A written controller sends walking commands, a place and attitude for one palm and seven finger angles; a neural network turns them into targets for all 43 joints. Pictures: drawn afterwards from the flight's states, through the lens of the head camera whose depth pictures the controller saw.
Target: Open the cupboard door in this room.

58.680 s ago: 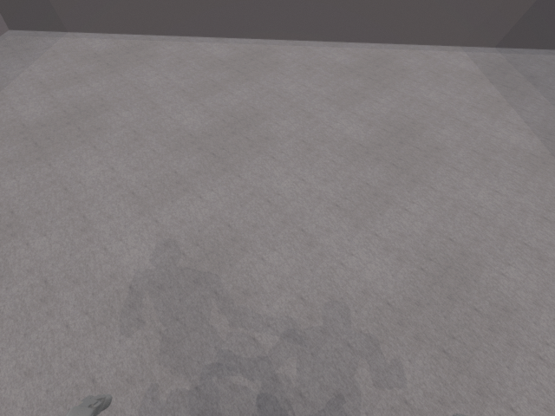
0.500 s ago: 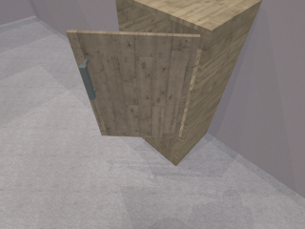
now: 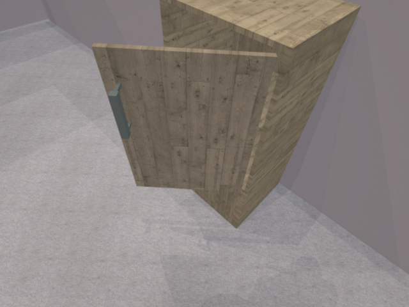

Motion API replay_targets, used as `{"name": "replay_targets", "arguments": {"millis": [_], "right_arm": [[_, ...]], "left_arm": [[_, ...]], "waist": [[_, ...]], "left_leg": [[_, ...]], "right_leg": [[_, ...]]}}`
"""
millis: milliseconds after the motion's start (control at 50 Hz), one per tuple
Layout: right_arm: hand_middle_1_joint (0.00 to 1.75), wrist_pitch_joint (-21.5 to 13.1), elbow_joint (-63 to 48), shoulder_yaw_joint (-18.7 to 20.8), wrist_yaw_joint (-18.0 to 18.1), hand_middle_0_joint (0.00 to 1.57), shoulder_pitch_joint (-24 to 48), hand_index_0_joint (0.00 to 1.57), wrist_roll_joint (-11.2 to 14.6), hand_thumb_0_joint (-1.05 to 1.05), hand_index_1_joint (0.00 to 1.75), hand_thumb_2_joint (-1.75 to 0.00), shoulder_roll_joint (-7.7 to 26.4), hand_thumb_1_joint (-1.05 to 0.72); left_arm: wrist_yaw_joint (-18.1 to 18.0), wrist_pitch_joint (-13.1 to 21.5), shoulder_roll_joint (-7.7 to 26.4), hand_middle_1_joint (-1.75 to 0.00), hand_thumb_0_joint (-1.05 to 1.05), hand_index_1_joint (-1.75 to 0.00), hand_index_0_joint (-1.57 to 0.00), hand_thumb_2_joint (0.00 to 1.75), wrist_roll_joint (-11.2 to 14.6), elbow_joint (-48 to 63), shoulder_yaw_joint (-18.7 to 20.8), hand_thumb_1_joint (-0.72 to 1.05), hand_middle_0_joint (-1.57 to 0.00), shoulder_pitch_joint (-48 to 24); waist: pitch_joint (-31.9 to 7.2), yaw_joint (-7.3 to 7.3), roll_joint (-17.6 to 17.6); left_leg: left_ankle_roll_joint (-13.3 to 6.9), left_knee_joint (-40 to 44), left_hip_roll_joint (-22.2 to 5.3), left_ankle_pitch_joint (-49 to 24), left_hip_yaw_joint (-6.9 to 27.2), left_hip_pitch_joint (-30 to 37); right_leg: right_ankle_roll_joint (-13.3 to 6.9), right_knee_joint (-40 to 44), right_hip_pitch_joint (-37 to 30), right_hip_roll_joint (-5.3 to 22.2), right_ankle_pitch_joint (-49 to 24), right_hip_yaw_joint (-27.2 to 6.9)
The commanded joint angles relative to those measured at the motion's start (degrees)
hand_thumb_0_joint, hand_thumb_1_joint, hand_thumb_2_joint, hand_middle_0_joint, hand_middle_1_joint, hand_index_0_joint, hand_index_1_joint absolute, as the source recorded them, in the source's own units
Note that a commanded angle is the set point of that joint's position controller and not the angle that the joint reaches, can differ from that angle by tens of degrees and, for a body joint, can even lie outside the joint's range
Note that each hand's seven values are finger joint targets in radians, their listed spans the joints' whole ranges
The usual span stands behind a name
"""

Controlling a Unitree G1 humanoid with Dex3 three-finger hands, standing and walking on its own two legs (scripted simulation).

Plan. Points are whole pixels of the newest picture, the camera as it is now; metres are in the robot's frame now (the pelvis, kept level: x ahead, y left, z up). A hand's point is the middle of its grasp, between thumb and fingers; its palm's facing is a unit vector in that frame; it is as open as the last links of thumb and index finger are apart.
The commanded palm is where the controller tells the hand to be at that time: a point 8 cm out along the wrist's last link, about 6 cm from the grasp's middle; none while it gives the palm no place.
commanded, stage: come to a stop and stand still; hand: left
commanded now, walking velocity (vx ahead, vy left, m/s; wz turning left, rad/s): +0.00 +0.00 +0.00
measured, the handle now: (122, 111) +0.58 +0.27 +0.02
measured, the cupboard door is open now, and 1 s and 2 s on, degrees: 42 42 42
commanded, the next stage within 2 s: look again from close up in 0.18 s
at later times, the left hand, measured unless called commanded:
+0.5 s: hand out of the picture -0.01 +0.21 -0.18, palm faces -0.01 -0.98 -0.21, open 7.4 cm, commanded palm none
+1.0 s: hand out of the picture -0.10 +0.23 -0.18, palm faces +0.00 -0.98 -0.21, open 7.4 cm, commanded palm none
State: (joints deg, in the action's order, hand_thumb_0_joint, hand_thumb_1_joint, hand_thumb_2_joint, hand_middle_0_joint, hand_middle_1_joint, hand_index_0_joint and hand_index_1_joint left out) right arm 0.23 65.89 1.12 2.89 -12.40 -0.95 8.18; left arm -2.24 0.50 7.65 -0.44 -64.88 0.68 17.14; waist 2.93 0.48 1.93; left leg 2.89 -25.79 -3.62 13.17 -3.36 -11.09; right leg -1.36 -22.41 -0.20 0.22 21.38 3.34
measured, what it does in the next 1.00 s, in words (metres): shifts its weight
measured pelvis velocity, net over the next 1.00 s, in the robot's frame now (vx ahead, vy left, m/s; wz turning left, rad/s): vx -0.06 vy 0.05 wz -0.02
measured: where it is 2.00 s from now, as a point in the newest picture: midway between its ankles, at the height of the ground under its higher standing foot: outside the picture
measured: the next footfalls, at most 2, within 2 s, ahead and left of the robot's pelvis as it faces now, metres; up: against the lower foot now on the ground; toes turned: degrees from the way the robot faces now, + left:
right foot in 1.38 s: +0.03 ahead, -0.06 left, +0.00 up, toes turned -8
left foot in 1.72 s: +0.21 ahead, +0.15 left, +0.00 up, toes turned +4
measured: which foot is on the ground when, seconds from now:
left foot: down 0.00-1.00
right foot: down 0.00-1.00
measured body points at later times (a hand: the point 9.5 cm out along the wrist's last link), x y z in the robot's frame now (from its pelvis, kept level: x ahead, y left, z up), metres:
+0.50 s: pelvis -0.03 +0.04 -0.01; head -0.01 +0.04 +0.44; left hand -0.01 +0.26 -0.17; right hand -0.01 -0.20 -0.17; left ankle +0.00 +0.15 -0.74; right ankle -0.10 -0.09 -0.74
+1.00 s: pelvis -0.06 +0.05 +0.00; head -0.05 +0.05 +0.45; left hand -0.10 +0.29 -0.16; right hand -0.04 -0.19 -0.15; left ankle +0.00 +0.15 -0.74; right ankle -0.10 -0.09 -0.74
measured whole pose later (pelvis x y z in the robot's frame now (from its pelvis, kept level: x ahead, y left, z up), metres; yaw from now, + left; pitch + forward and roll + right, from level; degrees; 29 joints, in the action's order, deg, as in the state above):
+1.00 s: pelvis -0.06 +0.05 +0.00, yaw -1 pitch +0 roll +0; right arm 1.0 59.9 1.2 0.0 -15.4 -1.5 10.4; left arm -1.0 -0.5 11.2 -1.6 -61.5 0.2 22.1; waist 0.5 1.1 0.9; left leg -1.5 -29.5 -1.0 13.3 -4.8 -19.8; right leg 0.3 -30.5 11.0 2.3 22.6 -0.1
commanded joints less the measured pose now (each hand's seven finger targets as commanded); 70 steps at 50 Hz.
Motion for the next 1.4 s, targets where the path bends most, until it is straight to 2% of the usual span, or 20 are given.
{"name": "replay_targets", "arguments": {"millis": [0,240,260,280,300,360,400,500,580,740,960,1060,1140,1180,1220,1260,1320,1340,1360,1380], "right_arm": [[0.3,-0.6,-0.93,0.43,0.2,0.2,-4.18,0.2,0.27,0.0,0.3,-0.9,5.13,-0.9],[0.3,-0.53,-0.88,0.36,-0.1,0.2,-4.45,0.2,0.13,0.0,0.3,-0.9,5.33,-0.9],[0.3,-1.77,-6.16,0.43,-1.37,0.2,1.72,0.2,0.64,0.0,0.3,-0.9,7.56,-0.9],[0.3,-1.5,-7.68,0.2,-1.89,0.2,-2.77,0.2,0.34,0.0,0.3,-0.9,3.87,-0.9],[0.3,-1.46,-7.46,0.39,-1.79,0.2,-3.62,0.2,-0.31,0.0,0.3,-0.9,3.87,-0.9],[0.3,-2.23,-7.71,0.71,-1.29,0.2,-7.76,0.2,0.12,0.0,0.3,-0.9,7.14,-0.9],[0.3,-2.17,-8.24,0.59,-1.11,0.2,-6.37,0.2,0.22,0.0,0.3,-0.9,7.37,-0.9],[0.3,-1.5,-9.18,0.44,-1.23,0.2,-3.57,0.2,0.1,0.0,0.3,-0.9,7.29,-0.9],[0.3,-1.03,-9.81,0.7,-1.69,0.2,-2.45,0.2,-0.08,0.0,0.3,-0.9,8.46,-0.9],[0.3,-0.61,-10.62,1.6,-2.09,0.2,-1.48,0.2,-0.31,0.0,0.3,-0.9,10.74,-0.9],[0.3,-0.23,-8.98,1.2,-2.73,0.2,-3.53,0.2,-0.32,0.0,0.3,-0.9,8.21,-0.9],[0.3,-1.85,-8.64,0.49,-2.79,0.2,-4.8,0.2,-0.12,0.0,0.3,-0.9,5.89,-0.9],[0.3,-2.51,-7.27,0.99,-2.5,0.2,-7.82,0.2,-0.14,0.0,0.3,-0.9,7.94,-0.9],[0.3,-2.73,-5.78,1.72,-2.12,0.2,-12.71,0.2,-0.33,0.0,0.3,-0.9,10.69,-0.9],[0.3,-3.29,-5.22,1.69,-1.85,0.2,-15.78,0.2,-0.37,0.0,0.3,-0.9,9.84,-0.9],[0.3,-3.62,-5.78,1.29,-1.86,0.2,-13.1,0.2,-0.43,0.0,0.3,-0.9,8.78,-0.9],[0.3,-3.37,-7.21,0.84,-1.9,0.2,-5.2,0.2,-0.04,0.0,0.3,-0.9,7.87,-0.9],[0.3,-3.56,-7.81,0.62,-2.15,0.2,-4.2,0.2,0.4,0.0,0.3,-0.9,5.43,-0.9],[0.3,-3.7,-10.16,0.28,-2.43,0.2,-2.32,0.2,0.53,0.0,0.3,-0.9,2.66,-0.9],[0.3,-3.44,-10.95,0.74,-2.46,0.2,-0.91,0.2,-0.35,0.0,0.3,-0.9,5.21,-0.9]], "left_arm": [[-0.42,0.32,5.6,-0.3,0.0,-0.3,-0.2,0.9,-0.08,1.04,0.97,0.9,-0.2,5.3],[-0.34,0.16,6.09,-0.3,0.0,-0.3,-0.2,0.9,0.02,1.24,0.81,0.9,-0.2,4.72],[-2.43,2.55,7.23,-0.3,0.0,-0.3,-0.2,0.9,-1.48,1.33,0.32,0.9,-0.2,8.92],[-2.16,2.92,9.77,-0.3,0.0,-0.3,-0.2,0.9,-1.42,4.41,1.08,0.9,-0.2,4.78],[-1.69,3.15,10.5,-0.3,0.0,-0.3,-0.2,0.9,-1.23,5.47,1.31,0.9,-0.2,2.89],[-1.62,2.78,7.89,-0.3,0.0,-0.3,-0.2,0.9,-0.52,6.5,1.01,0.9,-0.2,4.53],[-1.5,2.04,7.48,-0.3,0.0,-0.3,-0.2,0.9,-0.5,6.97,0.85,0.9,-0.2,5.16],[-1.05,0.41,7.39,-0.3,0.0,-0.3,-0.2,0.9,-0.74,7.79,0.65,0.9,-0.2,3.82],[-0.52,-0.46,8.35,-0.3,0.0,-0.3,-0.2,0.9,-0.66,8.3,0.5,0.9,-0.2,2.69],[0.31,-0.63,9.06,-0.3,0.0,-0.3,-0.2,0.9,-1.07,8.13,0.65,0.9,-0.2,5.17],[1.1,-0.04,8.92,-0.3,0.0,-0.3,-0.2,0.9,-1.17,5.28,0.64,0.9,-0.2,8.66],[1.27,0.95,9.69,-0.3,0.0,-0.3,-0.2,0.9,-0.76,4.38,1.22,0.9,-0.2,8.59],[1.37,0.88,7.86,-0.3,0.0,-0.3,-0.2,0.9,-1.09,4.59,1.33,0.9,-0.2,8.33],[1.51,1.04,5.47,-0.3,0.0,-0.3,-0.2,0.9,-1.39,5.18,1.04,0.9,-0.2,7.64],[1.43,1.76,4.95,-0.3,0.0,-0.3,-0.2,0.9,-1.52,7.21,0.82,0.9,-0.2,3.21],[1.61,2.23,3.99,-0.3,0.0,-0.3,-0.2,0.9,-1.15,7.55,1.01,0.9,-0.2,2.32],[2.16,2.61,1.95,-0.3,0.0,-0.3,-0.2,0.9,-1.06,4.18,1.09,0.9,-0.2,11.61],[1.77,2.98,4.99,-0.3,0.0,-0.3,-0.2,0.9,-1.33,2.95,1.97,0.9,-0.2,14.85],[1.1,3.36,11.4,-0.3,0.0,-0.3,-0.2,0.9,-1.38,2.54,3.45,0.9,-0.2,18.8],[0.8,3.4,12.14,-0.3,0.0,-0.3,-0.2,0.9,-0.81,2.93,3.12,0.9,-0.2,18.63]], "waist": [[-0.32,-0.45,-0.99],[1.87,-0.33,-1.19],[4.23,1.6,-2.13],[1.8,-2.54,-0.47],[0.64,-2.16,-3.83],[-8.46,-2.07,1.25],[-7.43,-0.99,-2.58],[1.01,-0.31,-1.89],[5.69,-0.25,-3.86],[1.14,0.73,-5.65],[2.66,0.32,-0.39],[2.36,-0.56,3.92],[5.08,-1.28,-3.63],[4.63,-2.64,-15.17],[3.91,-3.66,-15.09],[1.04,-2.16,-10.18],[-4.43,4.36,-3.69],[-5.27,5.87,5.2],[-3.46,7.18,19.55],[-1.16,6.26,11.84]], "left_leg": [[-2.87,0.33,-2.79,-21.62,1.67,5.78],[-3.0,2.24,-2.46,-17.82,2.48,4.52],[-2.48,-12.39,-1.75,-17.78,-0.7,0.16],[-3.6,-10.52,-0.56,-1.31,0.78,-4.66],[-3.97,-7.01,0.68,-0.86,-1.01,-3.32],[-5.72,-8.05,-2.14,-20.76,2.13,1.46],[-5.61,-8.15,-3.04,-24.26,1.98,2.27],[-5.76,-3.69,-3.15,-13.69,4.0,-3.06],[-5.83,3.19,-2.83,6.03,6.54,-7.61],[-6.41,10.68,-4.17,21.03,9.73,-9.08],[-5.37,2.84,-0.74,19.25,4.81,-7.67],[-5.03,-5.76,1.85,8.05,0.02,-6.87],[-6.8,0.24,-2.14,12.11,5.99,-3.97],[-11.28,9.11,-9.41,16.87,17.65,0.78],[-16.82,11.51,-14.59,7.92,24.04,5.0],[-17.38,9.66,-14.74,0.18,19.99,1.79],[-11.47,-0.5,-7.34,1.3,6.76,-10.1],[-8.05,-10.39,-1.93,6.33,1.17,-18.4],[-5.05,-24.18,3.74,17.35,-4.23,-29.26],[-4.53,-33.03,2.24,20.05,0.46,-30.96]], "right_leg": [[0.12,3.05,5.74,6.5,-31.53,-2.96],[0.07,4.33,6.31,6.72,-24.97,-2.93],[3.11,4.3,13.91,9.15,-48.95,-9.2],[0.07,-0.62,8.49,10.84,-52.65,-7.31],[-1.13,-3.91,6.83,11.2,-58.86,-6.74],[-0.57,-9.17,5.61,5.93,-42.95,-3.25],[-0.27,-7.8,7.6,5.27,-33.48,-3.33],[-0.35,-4.66,12.69,3.79,-12.73,-3.67],[-0.37,-2.71,16.44,2.89,2.87,-3.93],[-0.25,-3.84,15.3,2.18,5.16,-2.53],[-2.1,1.94,20.52,4.41,16.18,-8.58],[-4.21,3.28,18.62,8.2,10.47,-12.6],[-2.71,-5.18,23.17,3.89,9.68,-6.13],[-1.23,-19.22,28.77,-0.67,8.53,1.68],[-1.46,-31.4,35.99,1.15,12.09,0.4],[-1.7,-31.06,31.86,3.32,11.3,-1.39],[-0.19,-8.58,8.4,1.24,-4.11,1.86],[-0.98,-1.73,-0.21,6.4,-4.36,-6.06],[-5.47,7.19,-4.1,21.05,-7.08,-26.6],[-10.11,10.05,-0.34,26.06,-10.05,-32.69]]}}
